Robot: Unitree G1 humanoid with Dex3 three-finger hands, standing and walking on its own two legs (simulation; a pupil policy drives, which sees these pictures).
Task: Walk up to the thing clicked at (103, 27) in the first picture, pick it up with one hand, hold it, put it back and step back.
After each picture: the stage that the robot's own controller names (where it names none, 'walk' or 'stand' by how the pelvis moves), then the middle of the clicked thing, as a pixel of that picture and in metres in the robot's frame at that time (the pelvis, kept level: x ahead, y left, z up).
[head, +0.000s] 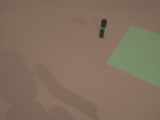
stand; (102, 28) +1.61 -0.33 -0.65
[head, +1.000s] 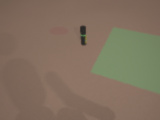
walk; (83, 35) +1.49 +0.02 -0.62
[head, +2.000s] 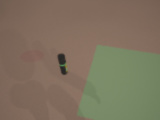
walk; (62, 64) +0.99 +0.22 -0.65
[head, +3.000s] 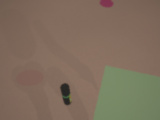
walk; (66, 94) +0.63 +0.16 -0.64
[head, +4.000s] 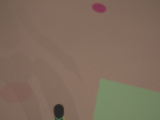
stand; (59, 115) +0.45 +0.12 -0.63
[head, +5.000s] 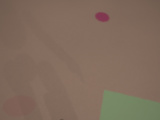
stand; out of the picture +0.39 +0.12 -0.66
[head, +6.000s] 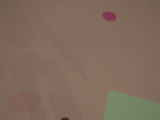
stand; out of the picture +0.39 +0.10 -0.65
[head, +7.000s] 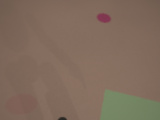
stand; out of the picture +0.42 +0.12 -0.66
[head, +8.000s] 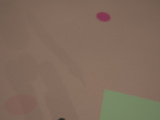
stand; out of the picture +0.40 +0.12 -0.66
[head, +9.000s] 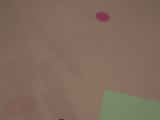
stand; out of the picture +0.39 +0.12 -0.66
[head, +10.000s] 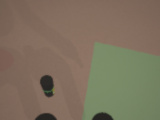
go down; (48, 87) +0.44 +0.14 -0.47
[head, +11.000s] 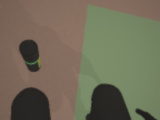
go down; (31, 58) +0.48 +0.18 -0.28
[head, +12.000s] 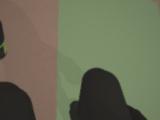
close in; out of the picture +0.47 +0.21 -0.18
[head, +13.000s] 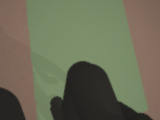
close; out of the picture +0.46 +0.24 -0.16
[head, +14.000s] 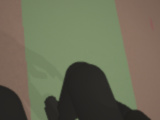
lift; out of the picture +0.45 +0.25 -0.17
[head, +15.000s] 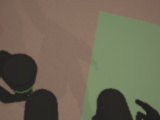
lift; (22, 80) +0.32 +0.19 -0.02
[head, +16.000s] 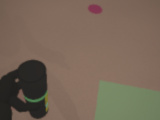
hold; (36, 94) +0.30 +0.14 +0.05
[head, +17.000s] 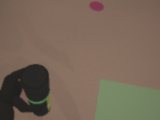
hold; (38, 94) +0.30 +0.14 +0.04
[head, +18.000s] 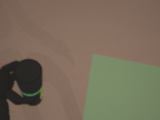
crouch; (31, 86) +0.34 +0.15 -0.02
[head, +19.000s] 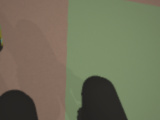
lower; out of the picture +0.50 +0.21 -0.04
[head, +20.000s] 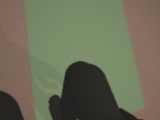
lower; out of the picture +0.45 +0.25 -0.17
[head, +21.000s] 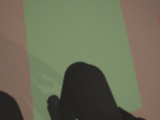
lower; out of the picture +0.45 +0.26 -0.17
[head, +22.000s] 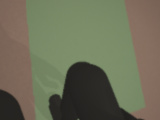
lower; out of the picture +0.45 +0.26 -0.17
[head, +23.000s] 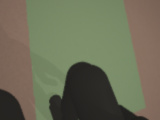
lower; out of the picture +0.45 +0.26 -0.17
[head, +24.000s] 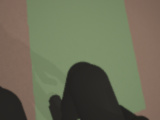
open; out of the picture +0.45 +0.23 -0.17
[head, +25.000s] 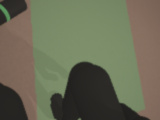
stand; out of the picture +0.56 +0.14 -0.26
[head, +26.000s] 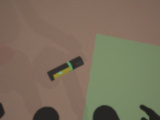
walk; (65, 68) +0.58 +0.05 -0.52
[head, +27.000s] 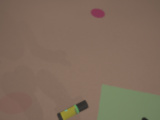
stand; (73, 110) +0.56 +0.03 -0.69
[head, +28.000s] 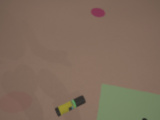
stand; (70, 105) +0.60 +0.06 -0.69
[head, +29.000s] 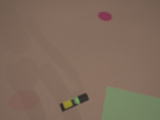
stand; (74, 102) +0.66 +0.05 -0.74
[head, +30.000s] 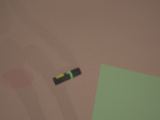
walk; (67, 76) +0.73 +0.03 -0.73
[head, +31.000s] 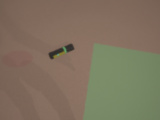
walk; (61, 51) +0.99 +0.15 -0.72
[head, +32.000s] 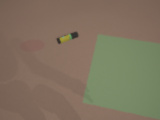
stand; (67, 37) +1.35 +0.16 -0.72
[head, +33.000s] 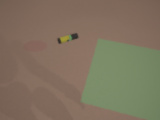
stand; (67, 38) +1.45 +0.13 -0.74
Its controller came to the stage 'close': yes
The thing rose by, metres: 0.67
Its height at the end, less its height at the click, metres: -0.09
